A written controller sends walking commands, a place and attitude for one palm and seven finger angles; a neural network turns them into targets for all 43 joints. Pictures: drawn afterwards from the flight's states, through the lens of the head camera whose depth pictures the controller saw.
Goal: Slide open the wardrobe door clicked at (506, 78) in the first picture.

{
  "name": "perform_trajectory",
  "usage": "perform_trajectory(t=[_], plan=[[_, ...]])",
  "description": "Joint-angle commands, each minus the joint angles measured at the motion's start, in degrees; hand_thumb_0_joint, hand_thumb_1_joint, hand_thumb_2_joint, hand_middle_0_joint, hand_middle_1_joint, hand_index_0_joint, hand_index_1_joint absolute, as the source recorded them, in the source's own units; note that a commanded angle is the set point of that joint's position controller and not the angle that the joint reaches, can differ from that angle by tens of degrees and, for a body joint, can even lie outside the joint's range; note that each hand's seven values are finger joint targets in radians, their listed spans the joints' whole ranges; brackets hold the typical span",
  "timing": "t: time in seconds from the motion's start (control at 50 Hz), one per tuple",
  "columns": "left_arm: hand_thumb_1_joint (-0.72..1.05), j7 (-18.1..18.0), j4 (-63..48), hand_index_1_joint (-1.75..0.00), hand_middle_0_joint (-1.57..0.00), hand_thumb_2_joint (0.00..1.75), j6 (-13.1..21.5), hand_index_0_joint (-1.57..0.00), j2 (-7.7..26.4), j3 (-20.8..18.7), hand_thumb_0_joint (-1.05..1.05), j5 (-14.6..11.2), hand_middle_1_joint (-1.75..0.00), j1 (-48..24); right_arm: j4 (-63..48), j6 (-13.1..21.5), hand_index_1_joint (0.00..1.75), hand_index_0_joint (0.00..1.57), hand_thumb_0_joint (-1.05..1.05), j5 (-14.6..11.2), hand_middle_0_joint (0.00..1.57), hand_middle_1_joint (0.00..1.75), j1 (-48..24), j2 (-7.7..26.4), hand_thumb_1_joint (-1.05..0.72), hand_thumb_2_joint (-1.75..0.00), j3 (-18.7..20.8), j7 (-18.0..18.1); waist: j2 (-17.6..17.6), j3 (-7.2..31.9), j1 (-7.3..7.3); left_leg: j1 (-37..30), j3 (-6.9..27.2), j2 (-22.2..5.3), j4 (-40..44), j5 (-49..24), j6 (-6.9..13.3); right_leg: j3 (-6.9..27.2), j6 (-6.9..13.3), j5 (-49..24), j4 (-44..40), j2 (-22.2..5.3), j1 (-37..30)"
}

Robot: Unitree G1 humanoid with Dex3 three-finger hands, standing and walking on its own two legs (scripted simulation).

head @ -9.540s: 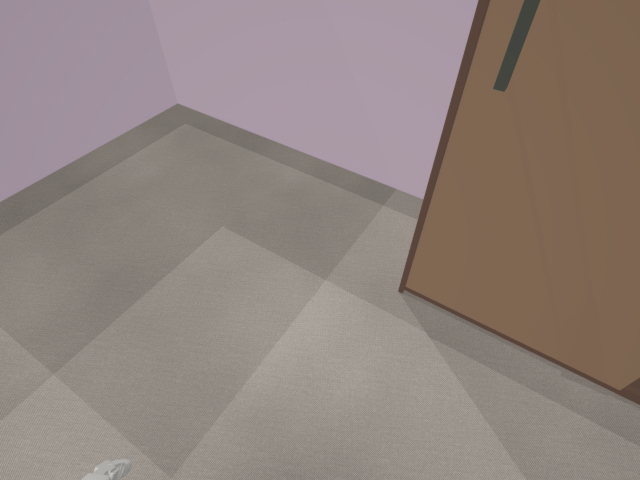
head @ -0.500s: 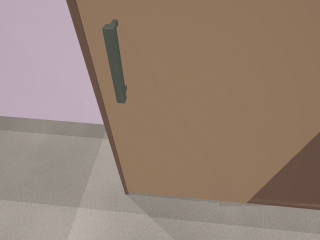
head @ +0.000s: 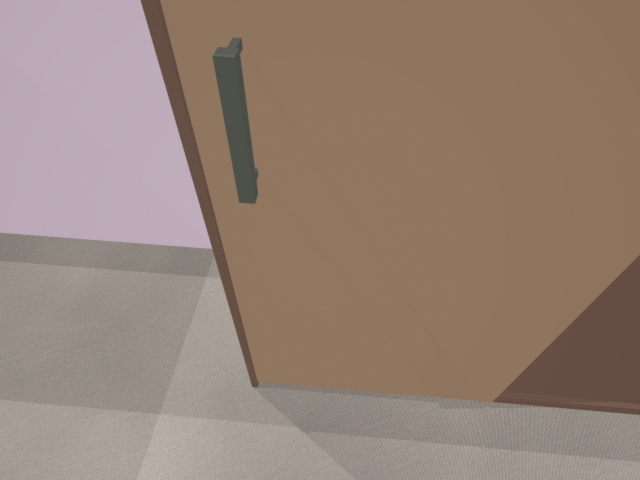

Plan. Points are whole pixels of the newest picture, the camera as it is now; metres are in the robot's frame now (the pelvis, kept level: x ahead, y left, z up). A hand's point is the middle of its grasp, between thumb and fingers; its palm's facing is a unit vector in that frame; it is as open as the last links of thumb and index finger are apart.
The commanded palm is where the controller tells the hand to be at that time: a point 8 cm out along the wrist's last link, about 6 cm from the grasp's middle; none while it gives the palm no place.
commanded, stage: raise the hand with hooked fingers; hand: left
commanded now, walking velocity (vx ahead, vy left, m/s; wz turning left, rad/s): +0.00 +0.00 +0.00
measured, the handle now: (242, 127) +0.49 +0.14 +0.20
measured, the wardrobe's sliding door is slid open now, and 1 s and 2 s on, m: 0.00 0.00 0.00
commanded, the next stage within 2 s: none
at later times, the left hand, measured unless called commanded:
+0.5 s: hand out of the picture +0.11 +0.22 -0.02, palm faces +0.14 -0.99 -0.01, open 9.0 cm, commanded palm +0.12 +0.26 +0.02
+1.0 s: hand (63, 387) +0.18 +0.26 +0.10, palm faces +0.05 -1.00 -0.08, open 12.0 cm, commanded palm +0.15 +0.31 +0.11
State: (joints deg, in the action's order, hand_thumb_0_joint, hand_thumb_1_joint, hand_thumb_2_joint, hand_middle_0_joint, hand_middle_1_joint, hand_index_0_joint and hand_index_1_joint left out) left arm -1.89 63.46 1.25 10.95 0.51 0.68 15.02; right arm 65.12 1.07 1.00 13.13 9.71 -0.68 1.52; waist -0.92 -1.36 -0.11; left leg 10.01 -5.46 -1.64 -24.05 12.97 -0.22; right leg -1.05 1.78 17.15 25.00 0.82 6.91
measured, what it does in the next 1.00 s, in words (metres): stands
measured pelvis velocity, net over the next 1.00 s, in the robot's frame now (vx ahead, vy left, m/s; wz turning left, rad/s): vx -0.03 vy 0.02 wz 0.06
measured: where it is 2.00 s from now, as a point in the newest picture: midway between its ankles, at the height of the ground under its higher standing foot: outside the picture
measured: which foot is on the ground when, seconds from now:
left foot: down 0.00-1.00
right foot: down 0.00-1.00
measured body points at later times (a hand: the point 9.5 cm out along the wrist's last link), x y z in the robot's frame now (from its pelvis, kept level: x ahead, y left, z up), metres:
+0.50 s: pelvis -0.04 +0.00 -0.05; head -0.03 +0.01 +0.40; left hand +0.10 +0.27 -0.01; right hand +0.19 -0.24 -0.07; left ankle +0.00 +0.12 -0.74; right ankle -0.04 -0.10 -0.74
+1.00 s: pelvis -0.03 +0.02 -0.02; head -0.04 +0.01 +0.43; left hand +0.17 +0.32 +0.11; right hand +0.14 -0.22 -0.09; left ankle +0.00 +0.12 -0.74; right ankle -0.04 -0.10 -0.74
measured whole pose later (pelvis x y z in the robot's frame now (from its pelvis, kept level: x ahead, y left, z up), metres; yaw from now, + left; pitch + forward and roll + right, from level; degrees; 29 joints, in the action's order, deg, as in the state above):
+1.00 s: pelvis -0.03 +0.02 -0.02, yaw +4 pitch +1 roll -2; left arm 22.7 -2.9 7.6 19.9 -18.8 -21.1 13.2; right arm 36.6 17.8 -3.3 17.2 16.1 -2.4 5.1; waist 2.5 2.5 -2.0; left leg 23.5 -1.7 -1.1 -39.3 17.0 1.5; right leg -4.7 0.5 20.7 36.7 -0.1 17.1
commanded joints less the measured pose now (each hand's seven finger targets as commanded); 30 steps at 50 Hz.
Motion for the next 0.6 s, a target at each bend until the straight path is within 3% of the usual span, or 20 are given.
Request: perform_trajectory(t=[0.0,0.02,0.04,0.06,0.08,0.1,0.14,0.18,0.2,0.22,0.24,0.26,0.3,0.34,0.42,0.44,0.46,0.5,0.54,0.58], plan=[[0.9,-2.7,-0.4,-0.3,-0.2,0.9,1.4,-0.2,4.6,-1.0,0.0,0.7,-0.3,8.2,-6.0,1.0,0.3,0.2,0.0,-0.8,0.2,0.3,-2.0,7.0,-0.9,-0.9,1.5,-0.1,1.7,-4.1,-1.38,2.6,2.7,-5.5,-10.0,-12.8,0.2,9.2,-2.1,-36.4,-4.6,-10.7,6.3],[0.88,-1.5,-88.4,-0.32,-0.2,0.89,13.4,-0.2,20.0,-9.5,0.0,-11.7,-0.32,-34.0,-25.3,9.0,0.3,0.2,0.0,-4.0,0.2,0.3,0.7,15.9,-0.9,-0.9,2.9,2.4,10.5,25.2,5.13,-13.3,4.9,1.6,-1.6,-19.3,1.9,3.1,0.0,-32.2,1.2,-4.7,0.2],[0.85,-3.3,-86.6,-0.33,-0.2,0.88,12.2,-0.2,23.6,-13.6,0.0,-8.3,-0.33,-24.2,-24.3,13.2,0.3,0.2,0.0,-3.9,0.2,0.3,-4.4,10.2,-0.9,-0.9,0.2,4.5,19.4,18.1,0.45,-16.3,2.8,0.0,-1.2,-22.9,1.5,2.9,0.6,-20.6,2.6,-2.6,3.8],[0.83,-4.2,-74.8,-0.34,-0.21,0.87,9.9,-0.21,12.3,-6.8,0.0,-7.8,-0.34,-7.1,-22.5,15.5,0.3,0.2,0.0,-2.2,0.2,0.3,-1.6,11.4,-0.9,-0.9,1.5,4.4,18.8,21.6,-0.43,-14.6,4.6,-1.4,-0.7,-24.2,0.7,-1.1,0.5,-12.1,4.2,-2.4,3.8],[0.81,-4.0,-59.6,-0.36,-0.21,0.86,4.1,-0.21,-1.1,0.8,0.0,-8.6,-0.36,9.5,-21.0,15.9,0.3,0.2,0.0,-4.0,0.2,0.3,-1.4,7.8,-0.9,-0.9,1.1,3.6,11.0,11.6,1.59,-9.1,5.2,-2.1,-0.8,-19.9,1.4,-2.4,-0.3,-9.2,3.5,-1.9,8.9],[0.78,-2.9,-70.9,-0.37,-0.21,0.85,4.9,-0.21,1.0,-1.7,0.0,-11.5,-0.37,1.0,-25.3,16.1,0.3,0.2,0.0,-4.4,0.2,0.3,-1.6,11.1,-0.9,-0.9,2.0,3.2,7.4,8.1,2.1,-5.2,6.7,-1.3,-1.4,-13.9,1.5,-3.3,-0.7,-9.9,2.9,-2.2,9.6],[0.74,0.0,-67.5,-0.4,-0.21,0.83,10.5,-0.21,3.6,-5.3,0.0,-11.1,-0.4,0.8,-28.7,16.9,0.3,0.2,0.0,-3.2,0.2,0.3,-2.8,11.9,-0.9,-0.9,3.4,3.5,-3.7,2.4,3.25,1.9,6.1,0.5,-5.0,-5.4,1.6,-3.8,-1.3,-4.8,1.9,-1.6,15.3],[0.69,5.1,-51.4,-0.43,-0.22,0.81,16.5,-0.22,0.5,-8.2,0.0,-12.7,-0.43,15.8,-29.4,16.1,0.3,0.2,0.0,-2.1,0.2,0.3,-3.6,11.3,-0.9,-0.9,4.4,2.5,-16.2,-2.0,-0.48,12.9,5.8,1.0,-8.8,-1.0,0.5,-4.5,-1.6,0.1,5.5,-0.6,21.9],[0.67,9.0,-49.5,-0.45,-0.22,0.8,20.2,-0.22,-0.5,-7.7,0.0,-13.8,-0.45,20.3,-30.8,15.8,0.3,0.2,0.0,-1.9,0.2,0.3,-5.4,11.6,-0.9,-0.9,4.5,1.7,-18.7,-2.6,-1.69,17.6,5.4,1.4,-11.0,1.2,0.2,-3.8,-1.5,1.4,7.6,-0.7,23.6],[0.64,13.1,-49.8,-0.47,-0.22,0.79,23.9,-0.22,0.3,-8.1,0.0,-14.6,-0.47,21.0,-32.4,15.6,0.3,0.2,0.0,-1.8,0.2,0.3,-6.2,12.0,-0.9,-0.9,4.9,0.9,-18.6,-1.3,-2.29,20.2,4.8,1.7,-12.9,2.2,-0.1,-2.9,-1.3,1.7,9.4,-1.1,23.7],[0.62,17.5,-47.9,-0.48,-0.22,0.78,26.0,-0.22,2.8,-10.4,0.0,-14.8,-0.48,22.9,-34.4,15.2,0.3,0.2,0.0,-2.2,0.2,0.3,-6.5,12.6,-0.9,-0.9,5.6,-0.2,-13.1,-0.8,-3.51,19.9,4.0,2.1,-14.1,0.9,-0.5,-1.6,-0.3,-0.8,10.9,-1.6,21.8],[0.6,21.9,-49.0,-0.5,-0.22,0.77,27.2,-0.22,4.5,-10.3,0.0,-15.6,-0.5,20.8,-37.2,15.0,0.3,0.2,0.0,-2.2,0.2,0.3,-7.6,13.6,-0.9,-0.9,5.6,-0.8,-9.8,2.0,-2.64,19.7,3.4,2.8,-16.0,0.3,-0.5,-0.7,-0.1,-3.5,12.2,-2.3,20.3],[0.55,25.1,-53.2,-0.53,-0.22,0.75,25.0,-0.22,10.5,-15.7,0.0,-15.9,-0.53,17.8,-41.1,14.3,0.3,0.2,0.0,-3.5,0.2,0.3,-8.5,13.2,-0.9,-0.9,5.5,-0.5,-2.9,8.1,-4.39,20.9,1.8,3.6,-17.8,0.6,0.4,0.9,-0.3,-2.9,13.2,-2.9,18.6],[0.5,24.6,-63.2,-0.55,-0.23,0.73,23.0,-0.23,14.6,-20.0,0.0,-18.2,-0.55,11.3,-43.4,13.8,0.3,0.2,0.0,-3.4,0.2,0.3,-7.8,12.8,-0.9,-0.9,5.3,0.3,1.9,12.6,-4.59,19.7,1.7,3.6,-18.7,1.8,0.9,2.3,-0.7,1.1,12.9,-2.7,18.5],[0.41,18.7,-85.8,-0.62,-0.24,0.69,28.6,-0.24,13.2,-19.0,0.0,-20.4,-0.62,-5.2,-44.0,14.9,0.3,0.2,0.0,-2.9,0.2,0.3,-4.5,10.3,-0.9,-0.9,4.0,2.0,9.0,17.1,-0.28,12.9,4.5,1.8,-19.6,2.6,1.9,2.6,-0.8,4.5,12.5,-1.2,22.0],[0.39,17.6,-89.1,-0.63,-0.24,0.68,30.3,-0.24,13.5,-16.8,0.0,-19.6,-0.63,-10.2,-42.7,15.3,0.3,0.2,0.0,-2.5,0.2,0.3,-3.2,10.7,-0.9,-0.9,3.4,2.4,7.6,15.0,1.78,13.0,5.7,1.2,-20.0,3.5,2.1,2.5,-0.7,4.8,12.9,-0.6,24.1],[0.36,17.1,-89.6,-0.64,-0.24,0.67,31.8,-0.24,12.5,-15.1,0.0,-18.8,-0.64,-9.7,-41.5,16.0,0.3,0.2,0.0,-2.5,0.2,0.3,-2.5,10.8,-0.9,-0.9,3.3,2.9,10.1,14.1,2.27,12.0,6.2,0.9,-19.9,4.1,2.2,2.0,-0.3,5.4,13.1,-0.4,25.3],[0.32,18.0,-86.5,-0.68,-0.24,0.65,33.2,-0.24,10.0,-10.1,0.0,-18.2,-0.68,-8.5,-39.3,17.5,0.3,0.2,0.0,-2.9,0.2,0.3,-2.2,11.4,-0.9,-0.9,2.4,3.4,9.7,10.1,3.87,11.7,7.4,0.4,-19.4,5.5,2.5,0.7,-0.4,5.4,13.1,-0.2,27.2],[0.27,21.1,-81.6,-0.7,-0.25,0.63,30.7,-0.25,10.0,-7.5,0.0,-18.1,-0.7,-9.5,-38.3,18.3,0.3,0.2,0.0,-3.5,0.2,0.3,-2.7,12.7,-0.9,-0.9,1.6,3.9,9.0,7.1,4.89,12.4,8.2,0.4,-18.7,6.5,2.7,0.8,-0.7,5.1,11.8,-0.1,26.5],[0.22,23.9,-74.4,-0.74,-0.25,0.61,25.1,-0.25,13.3,-9.6,0.0,-17.5,-0.74,-9.0,-37.6,18.4,0.3,0.2,0.0,-4.1,0.2,0.3,-2.5,13.0,-0.9,-0.9,1.7,4.7,5.0,5.3,4.32,14.7,8.2,0.6,-17.0,8.4,2.6,2.2,-1.1,7.2,8.8,-0.6,25.0]])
